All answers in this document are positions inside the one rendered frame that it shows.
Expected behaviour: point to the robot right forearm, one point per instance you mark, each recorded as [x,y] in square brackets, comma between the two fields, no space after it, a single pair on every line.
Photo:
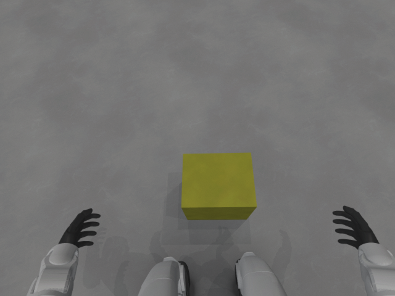
[377,266]

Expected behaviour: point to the right robot thigh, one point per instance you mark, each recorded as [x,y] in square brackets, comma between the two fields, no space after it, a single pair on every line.
[256,278]

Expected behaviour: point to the carton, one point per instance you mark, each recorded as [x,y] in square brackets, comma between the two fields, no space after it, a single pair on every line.
[218,186]

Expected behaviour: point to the robot left forearm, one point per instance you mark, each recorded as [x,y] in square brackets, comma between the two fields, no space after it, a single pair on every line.
[57,272]

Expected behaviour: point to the robot thigh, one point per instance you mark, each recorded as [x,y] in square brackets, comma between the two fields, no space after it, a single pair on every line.
[166,278]
[256,278]

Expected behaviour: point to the left robot hand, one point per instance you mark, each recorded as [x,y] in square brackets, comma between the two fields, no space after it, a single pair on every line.
[73,233]

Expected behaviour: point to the right robot hand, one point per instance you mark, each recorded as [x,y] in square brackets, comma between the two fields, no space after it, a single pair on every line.
[362,232]

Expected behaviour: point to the left robot thigh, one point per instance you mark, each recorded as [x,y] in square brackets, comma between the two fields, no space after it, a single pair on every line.
[166,278]

